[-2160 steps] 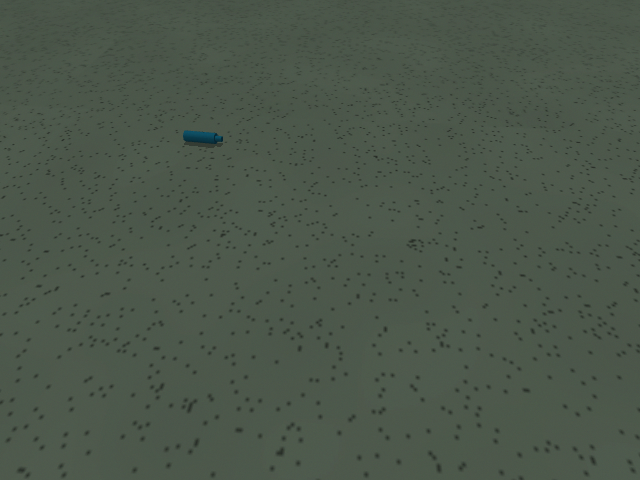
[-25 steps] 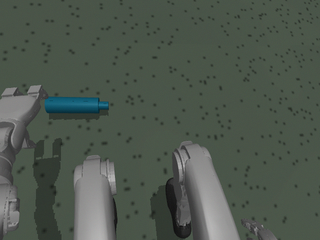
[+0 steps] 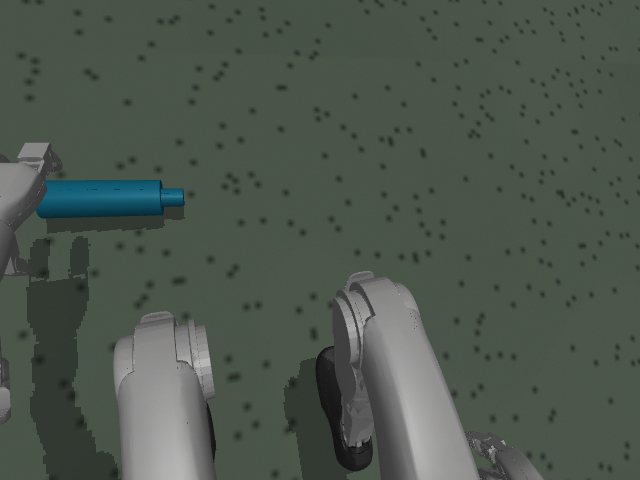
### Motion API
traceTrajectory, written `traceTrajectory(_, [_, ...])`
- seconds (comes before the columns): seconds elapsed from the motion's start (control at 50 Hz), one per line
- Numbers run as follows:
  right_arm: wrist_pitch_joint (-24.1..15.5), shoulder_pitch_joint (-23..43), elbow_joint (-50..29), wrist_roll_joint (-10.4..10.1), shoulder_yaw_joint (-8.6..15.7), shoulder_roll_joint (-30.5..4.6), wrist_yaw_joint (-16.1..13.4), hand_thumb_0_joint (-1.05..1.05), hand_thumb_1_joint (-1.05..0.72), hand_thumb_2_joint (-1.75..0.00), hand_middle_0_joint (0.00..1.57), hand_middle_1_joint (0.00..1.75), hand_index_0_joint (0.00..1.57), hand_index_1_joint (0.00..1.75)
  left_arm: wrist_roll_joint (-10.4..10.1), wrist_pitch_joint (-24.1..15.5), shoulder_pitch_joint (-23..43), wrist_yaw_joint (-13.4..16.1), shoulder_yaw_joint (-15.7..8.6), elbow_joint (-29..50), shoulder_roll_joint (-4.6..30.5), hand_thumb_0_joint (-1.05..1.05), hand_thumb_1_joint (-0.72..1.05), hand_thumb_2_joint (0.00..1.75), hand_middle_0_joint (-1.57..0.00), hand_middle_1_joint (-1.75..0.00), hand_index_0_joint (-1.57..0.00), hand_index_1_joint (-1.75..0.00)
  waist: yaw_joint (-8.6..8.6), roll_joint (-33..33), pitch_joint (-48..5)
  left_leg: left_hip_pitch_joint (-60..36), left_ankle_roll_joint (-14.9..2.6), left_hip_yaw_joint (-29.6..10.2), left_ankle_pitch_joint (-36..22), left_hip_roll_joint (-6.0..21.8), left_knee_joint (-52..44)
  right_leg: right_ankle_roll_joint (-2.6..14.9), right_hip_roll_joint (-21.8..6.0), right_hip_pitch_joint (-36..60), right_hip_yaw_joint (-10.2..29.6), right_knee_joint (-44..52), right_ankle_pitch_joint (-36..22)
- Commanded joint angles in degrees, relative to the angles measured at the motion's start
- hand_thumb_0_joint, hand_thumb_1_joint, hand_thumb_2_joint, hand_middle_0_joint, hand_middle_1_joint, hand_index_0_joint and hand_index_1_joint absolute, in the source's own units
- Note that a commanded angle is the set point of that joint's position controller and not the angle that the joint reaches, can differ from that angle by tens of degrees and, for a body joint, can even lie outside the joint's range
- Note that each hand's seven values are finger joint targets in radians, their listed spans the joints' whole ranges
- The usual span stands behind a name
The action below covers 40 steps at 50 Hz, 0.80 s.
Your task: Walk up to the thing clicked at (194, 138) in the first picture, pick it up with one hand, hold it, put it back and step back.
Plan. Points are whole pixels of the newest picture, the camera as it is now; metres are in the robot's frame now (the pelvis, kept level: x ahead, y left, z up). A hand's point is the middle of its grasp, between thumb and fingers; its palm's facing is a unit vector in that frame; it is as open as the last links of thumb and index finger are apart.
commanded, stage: rise first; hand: left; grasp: from above
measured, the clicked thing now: (115, 198) +0.53 +0.22 -0.31
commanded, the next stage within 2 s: none
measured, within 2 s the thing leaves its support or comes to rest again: neither
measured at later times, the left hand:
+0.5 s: hand (32, 215) +0.47 +0.29 -0.19, palm faces -0.49 -0.02 -0.87, open 14.1 cm
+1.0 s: hand (42, 208) +0.48 +0.28 -0.20, palm faces -0.47 -0.01 -0.88, open 14.0 cm
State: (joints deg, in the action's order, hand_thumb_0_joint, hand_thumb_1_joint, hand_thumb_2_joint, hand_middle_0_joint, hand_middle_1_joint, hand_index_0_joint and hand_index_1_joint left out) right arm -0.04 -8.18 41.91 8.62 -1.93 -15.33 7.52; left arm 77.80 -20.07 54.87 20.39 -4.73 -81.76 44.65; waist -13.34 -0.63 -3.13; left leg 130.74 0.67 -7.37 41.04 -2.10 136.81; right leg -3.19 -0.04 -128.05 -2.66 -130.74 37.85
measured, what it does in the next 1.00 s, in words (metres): stands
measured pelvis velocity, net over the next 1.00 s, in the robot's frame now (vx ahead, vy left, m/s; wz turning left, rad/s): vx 0.00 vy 0.00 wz -0.04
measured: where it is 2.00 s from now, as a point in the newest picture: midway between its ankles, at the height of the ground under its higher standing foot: (275, 454)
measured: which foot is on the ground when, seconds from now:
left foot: down 0.00-1.00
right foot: down 0.00-1.00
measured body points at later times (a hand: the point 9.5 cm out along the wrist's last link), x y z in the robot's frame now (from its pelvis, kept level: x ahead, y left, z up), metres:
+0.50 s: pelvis +0.00 +0.00 -0.01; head +0.26 +0.08 +0.36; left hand +0.49 +0.29 -0.14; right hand +0.04 -0.28 -0.10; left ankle +0.07 +0.12 -0.31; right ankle +0.10 -0.13 -0.31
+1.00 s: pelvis +0.00 +0.00 -0.02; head +0.25 +0.08 +0.35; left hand +0.50 +0.28 -0.15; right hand +0.03 -0.27 -0.10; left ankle +0.07 +0.12 -0.31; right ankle +0.10 -0.13 -0.31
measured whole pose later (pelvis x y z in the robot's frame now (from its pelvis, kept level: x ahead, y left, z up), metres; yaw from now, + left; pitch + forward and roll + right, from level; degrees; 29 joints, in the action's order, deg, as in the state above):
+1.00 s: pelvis +0.00 +0.00 -0.02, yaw -2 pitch +35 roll -10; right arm -1.0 -9.7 40.5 9.2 -6.3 -15.6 7.8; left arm 78.2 -17.2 60.0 23.0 -3.5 -87.3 47.8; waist -17.2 -1.4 -1.2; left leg 134.1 0.1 -8.6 40.8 -2.0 140.0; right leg -3.5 0.6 -130.5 -3.7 -132.4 37.0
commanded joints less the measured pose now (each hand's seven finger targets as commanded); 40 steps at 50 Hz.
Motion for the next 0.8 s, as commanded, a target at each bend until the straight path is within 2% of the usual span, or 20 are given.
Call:
traceTrajectory(0.0, [-0.12,-11.69,-0.48,0.42,3.99,-14.37,-0.55,0.00,-0.90,-0.90,0.20,0.30,0.20,0.30,-1.09,0.00,18.47,3.45,-2.33,7.23,15.74,0.00,-0.53,1.02,-0.06,-0.98,-0.06,-0.97,-0.38,15.59,-39.76,-28.07,-2.80,5.46,-11.61,-0.52,-14.33,4.64,1.55,19.83,-5.42,12.00,-10.67])
traceTrajectory(0.06, [-0.31,-11.91,-0.47,0.63,3.75,-14.73,-0.45,0.00,-0.91,-0.90,0.20,0.30,0.20,0.30,-1.25,0.80,18.59,3.74,-2.22,6.91,15.12,0.00,-0.54,1.02,-0.06,-0.98,-0.06,-0.98,-0.80,17.27,-38.16,-29.13,-2.36,5.02,-11.56,-0.28,-14.89,4.89,1.33,17.39,-5.75,11.29,-10.34])
traceTrajectory(0.14, [-0.10,-12.41,-0.51,0.44,3.62,-14.97,-0.48,0.00,-0.91,-0.90,0.20,0.30,0.20,0.30,-1.42,1.73,17.96,3.99,-2.08,6.69,14.85,0.00,-0.54,1.02,-0.06,-0.98,-0.06,-0.98,-0.91,18.12,-39.14,-30.09,-2.12,4.77,-13.59,-0.22,-14.64,4.91,1.27,17.44,-5.83,10.60,-12.11])
traceTrajectory(0.16, [-0.11,-12.31,-0.70,0.49,3.71,-14.88,-0.47,0.00,-0.90,-0.90,0.20,0.30,0.20,0.30,-1.75,1.67,19.95,4.00,-2.29,8.60,15.41,0.00,-0.52,1.00,-0.06,-0.99,-0.06,-0.98,-0.91,19.02,-40.69,-30.51,-2.18,4.75,-13.86,-0.14,-14.49,4.92,1.41,17.75,-5.86,10.58,-12.46])
traceTrajectory(0.22, [-0.06,-13.15,-0.56,0.47,3.44,-15.00,-0.39,0.00,-0.90,-0.90,0.20,0.30,0.20,0.30,-1.47,2.36,17.13,3.57,-1.35,4.67,13.79,0.00,-0.53,1.01,-0.06,-0.98,-0.06,-0.98,-2.00,17.37,-37.79,-29.92,-2.12,4.41,-14.15,-0.13,-14.23,4.83,1.24,16.94,-6.02,10.68,-12.57])
traceTrajectory(0.24, [-0.13,-12.68,-0.73,0.34,3.43,-14.90,-0.36,0.00,-0.90,-0.90,0.20,0.30,0.20,0.30,-2.13,2.08,20.11,3.51,-1.62,7.68,14.68,0.00,-0.52,1.00,-0.06,-0.99,-0.07,-0.98,-1.82,17.90,-38.47,-29.48,-2.22,4.34,-13.46,-0.10,-14.25,4.97,1.35,16.92,-6.08,10.57,-12.11])
traceTrajectory(0.28, [-0.09,-13.00,-0.68,0.23,3.18,-15.05,-0.40,0.00,-0.90,-0.90,0.20,0.30,0.20,0.30,-1.68,2.40,18.13,3.25,-1.76,6.32,15.17,0.00,-0.53,1.01,-0.06,-0.98,-0.07,-0.98,-1.45,18.82,-38.67,-30.90,-1.97,4.29,-14.55,-0.05,-14.07,4.98,1.22,16.84,-5.98,10.41,-12.76])
traceTrajectory(0.3, [-0.13,-13.07,-0.82,0.18,3.27,-15.18,-0.35,0.00,-0.90,-0.90,0.20,0.30,0.20,0.30,-2.05,2.04,20.91,3.29,-2.16,8.77,16.09,0.00,-0.52,1.00,-0.06,-0.99,-0.07,-0.98,-1.72,19.75,-39.85,-30.43,-2.05,4.55,-14.80,-0.02,-13.53,4.94,1.21,17.68,-5.83,10.33,-13.37])
traceTrajectory(0.32, [-0.04,-13.45,-0.89,0.47,2.77,-15.02,-0.21,0.00,-0.91,-0.90,0.20,0.30,0.20,0.30,-1.74,2.23,18.15,3.19,-1.60,6.46,14.93,0.00,-0.53,1.01,-0.06,-0.99,-0.07,-0.98,-1.95,18.52,-38.99,-29.89,-2.06,4.37,-15.21,-0.14,-13.50,4.89,1.36,18.35,-6.09,10.21,-13.68])
traceTrajectory(0.36, [-0.08,-13.40,-0.81,0.22,2.73,-15.09,-0.08,0.00,-0.90,-0.90,0.20,0.30,0.20,0.30,-2.06,2.30,17.97,3.04,-1.25,5.51,14.39,0.00,-0.53,1.01,-0.06,-0.99,-0.07,-0.98,-2.54,17.35,-37.22,-29.04,-2.23,4.38,-14.94,-0.16,-13.27,4.78,1.25,17.91,-6.01,10.59,-13.53])
traceTrajectory(0.44, [-0.12,-13.23,-1.18,0.22,2.52,-15.33,0.07,0.00,-0.91,-0.90,0.20,0.30,0.20,0.30,-2.45,1.81,20.42,3.03,-2.28,8.74,16.70,0.00,-0.52,1.00,-0.06,-0.99,-0.07,-0.99,-1.75,20.07,-39.34,-29.78,-1.91,4.30,-15.06,-0.01,-13.40,5.02,1.33,18.21,-6.13,9.95,-13.63])
traceTrajectory(0.48, [-0.13,-13.20,-1.22,0.23,2.28,-15.46,0.21,0.00,-0.90,-0.90,0.20,0.30,0.20,0.30,-2.17,1.97,19.34,3.02,-1.41,5.75,15.23,0.00,-0.52,1.00,-0.06,-1.00,-0.07,-0.99,-2.89,19.22,-37.34,-29.38,-1.91,3.97,-15.00,0.08,-12.99,4.99,1.35,16.94,-6.40,9.76,-13.54])
traceTrajectory(0.5, [-0.14,-13.81,-1.17,0.40,2.27,-15.60,0.20,0.00,-0.91,-0.90,0.20,0.30,0.20,0.30,-2.12,1.82,20.24,3.01,-1.43,6.49,15.10,0.00,-0.59,1.08,-0.07,-0.95,-0.04,-0.98,-3.41,18.24,-37.71,-29.54,-2.06,3.86,-14.84,0.03,-12.81,4.84,1.37,17.29,-6.51,10.04,-13.54])
traceTrajectory(0.54, [-0.19,-13.50,-1.06,0.29,2.16,-15.72,0.17,0.00,-0.91,-0.90,0.20,0.30,0.20,0.30,-1.97,1.62,20.68,3.19,-1.63,6.22,16.31,0.00,-0.52,1.00,-0.07,-0.99,-0.07,-0.98,-3.09,19.15,-37.62,-28.56,-2.11,4.18,-14.19,-0.09,-12.69,4.92,1.39,17.45,-6.29,10.02,-13.24])
traceTrajectory(0.6, [-0.31,-13.56,-1.11,0.48,1.81,-15.75,0.23,0.00,-0.90,-0.90,0.20,0.30,0.20,0.30,-1.88,1.70,20.83,3.46,-1.55,5.12,16.31,0.00,-0.52,1.01,-0.07,-0.99,-0.07,-0.99,-3.41,18.25,-36.85,-27.12,-2.32,4.24,-12.63,-0.18,-12.56,4.83,1.59,17.58,-6.48,10.24,-12.03])
traceTrajectory(0.64, [-0.24,-13.25,-1.24,0.57,1.73,-15.68,0.15,0.00,-0.91,-0.90,0.20,0.30,0.20,0.30,-1.56,1.62,20.03,3.54,-0.88,4.90,15.51,0.00,-0.53,1.01,-0.07,-1.00,-0.07,-0.99,-2.82,19.51,-37.77,-28.82,-2.06,4.28,-13.07,-0.06,-12.73,5.04,1.77,17.13,-6.66,10.10,-12.24])
traceTrajectory(0.68, [-0.29,-13.64,-1.32,0.53,1.47,-15.90,0.20,0.00,-0.91,-0.90,0.20,0.30,0.20,0.30,-1.55,1.65,21.14,3.70,-0.77,4.34,15.87,0.00,-0.52,1.01,-0.06,-1.01,-0.07,-1.00,-3.81,18.67,-36.99,-27.17,-2.26,4.13,-12.42,-0.14,-12.59,4.89,1.74,17.44,-6.79,10.20,-11.97])
traceTrajectory(0.72, [-0.12,-13.34,-1.16,0.44,1.36,-15.88,-0.01,0.00,-0.90,-0.90,0.20,0.30,0.20,0.30,-1.24,1.60,22.29,4.00,-0.72,4.70,16.49,0.00,-0.53,1.02,-0.07,-1.00,-0.07,-1.00,-3.53,18.42,-37.79,-27.16,-2.39,4.24,-12.15,-0.20,-12.41,4.89,1.90,17.53,-6.72,10.33,-11.89])
traceTrajectory(0.74, [-0.31,-12.98,-1.24,0.40,1.22,-15.83,-0.05,0.00,-0.91,-0.90,0.20,0.30,0.20,0.30,-1.43,1.84,21.23,4.09,-0.56,3.13,16.06,0.00,-0.52,1.01,-0.07,-1.01,-0.07,-1.00,-3.47,18.85,-36.24,-26.93,-2.24,4.13,-11.87,-0.20,-12.76,5.05,1.83,16.39,-6.70,10.07,-11.43])
traceTrajectory(0.78, [-0.56,-13.34,-1.15,0.61,0.92,-16.01,-0.03,0.00,-0.91,-0.90,0.20,0.30,0.20,0.30,-1.10,1.99,22.29,4.42,-0.43,2.60,15.94,0.00,-0.52,1.00,-0.06,-1.01,-0.07,-1.00,-4.19,19.16,-35.56,-26.75,-2.15,3.82,-11.50,-0.06,-12.77,5.05,1.82,15.56,-6.96,9.79,-11.27])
